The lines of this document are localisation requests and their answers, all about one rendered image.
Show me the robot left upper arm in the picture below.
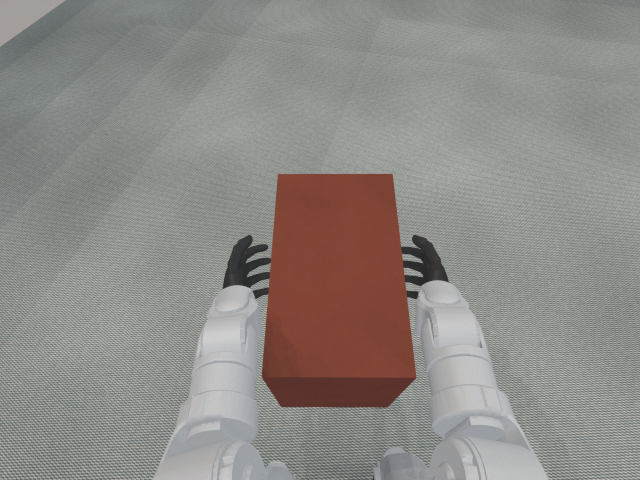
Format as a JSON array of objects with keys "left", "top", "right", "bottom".
[{"left": 153, "top": 438, "right": 267, "bottom": 480}]

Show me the robot left forearm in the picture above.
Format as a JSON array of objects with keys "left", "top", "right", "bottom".
[{"left": 154, "top": 285, "right": 263, "bottom": 476}]

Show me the right robot hand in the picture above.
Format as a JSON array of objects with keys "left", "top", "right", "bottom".
[{"left": 401, "top": 235, "right": 449, "bottom": 299}]

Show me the robot right forearm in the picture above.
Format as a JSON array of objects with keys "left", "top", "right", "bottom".
[{"left": 415, "top": 280, "right": 549, "bottom": 480}]

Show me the carton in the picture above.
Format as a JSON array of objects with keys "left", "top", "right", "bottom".
[{"left": 262, "top": 174, "right": 416, "bottom": 407}]

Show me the robot right upper arm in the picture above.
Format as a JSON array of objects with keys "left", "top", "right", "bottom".
[{"left": 428, "top": 435, "right": 548, "bottom": 480}]

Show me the left robot hand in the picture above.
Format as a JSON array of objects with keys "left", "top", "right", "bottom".
[{"left": 223, "top": 235, "right": 271, "bottom": 299}]

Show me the robot left shin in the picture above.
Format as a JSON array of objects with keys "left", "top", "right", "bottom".
[{"left": 268, "top": 461, "right": 289, "bottom": 471}]

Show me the robot right thigh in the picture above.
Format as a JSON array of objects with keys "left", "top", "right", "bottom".
[{"left": 373, "top": 453, "right": 429, "bottom": 480}]

